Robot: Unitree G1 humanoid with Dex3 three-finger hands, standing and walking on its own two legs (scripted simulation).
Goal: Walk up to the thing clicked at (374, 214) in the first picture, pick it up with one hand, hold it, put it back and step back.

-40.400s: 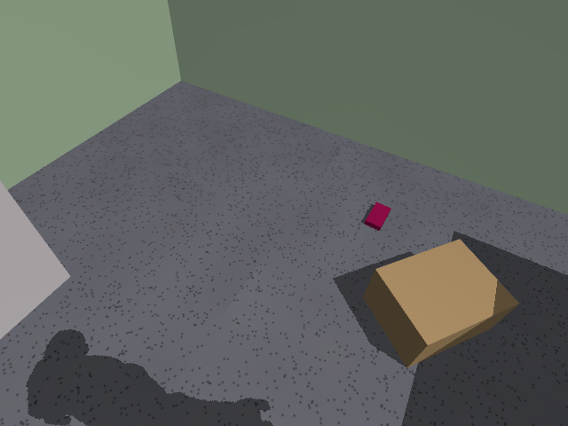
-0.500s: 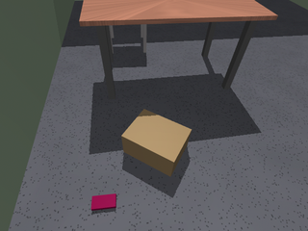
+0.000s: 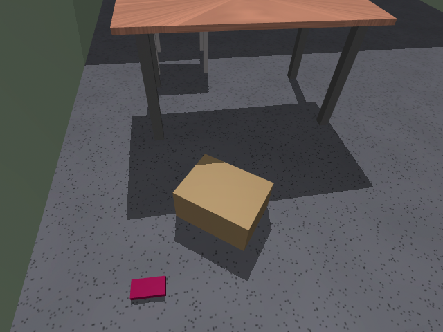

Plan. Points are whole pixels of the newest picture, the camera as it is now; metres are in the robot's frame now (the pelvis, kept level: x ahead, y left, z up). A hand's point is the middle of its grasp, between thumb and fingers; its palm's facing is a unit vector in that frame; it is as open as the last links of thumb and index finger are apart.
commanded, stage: stand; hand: left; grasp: from above
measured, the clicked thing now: (148, 287) +0.45 +0.28 -0.76
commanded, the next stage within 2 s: step back in 0.10 s
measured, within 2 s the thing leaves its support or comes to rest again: neither
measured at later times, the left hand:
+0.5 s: hand out of the picture +0.06 +0.24 -0.15, palm faces -0.02 -0.90 -0.44, open 7.4 cm
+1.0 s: hand out of the picture -0.07 +0.26 -0.17, palm faces -0.01 -0.92 -0.38, open 7.4 cm
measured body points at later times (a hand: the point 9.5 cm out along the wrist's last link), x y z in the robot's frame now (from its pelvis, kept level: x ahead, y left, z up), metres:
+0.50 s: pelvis -0.06 -0.03 -0.01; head +0.01 -0.05 +0.43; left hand +0.06 +0.29 -0.12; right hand +0.07 -0.36 -0.14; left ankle -0.08 +0.11 -0.66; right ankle -0.01 -0.13 -0.74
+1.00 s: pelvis -0.17 -0.01 -0.01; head -0.09 +0.00 +0.43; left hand -0.07 +0.31 -0.14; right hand -0.06 -0.32 -0.12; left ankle -0.13 +0.10 -0.74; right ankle -0.21 -0.16 -0.68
